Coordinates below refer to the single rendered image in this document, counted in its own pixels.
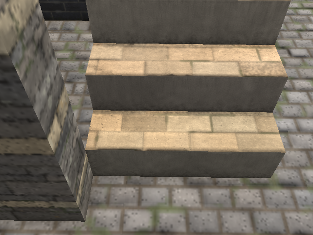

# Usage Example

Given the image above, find stairs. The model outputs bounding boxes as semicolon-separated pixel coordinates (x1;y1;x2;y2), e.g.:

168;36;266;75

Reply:
85;0;291;178

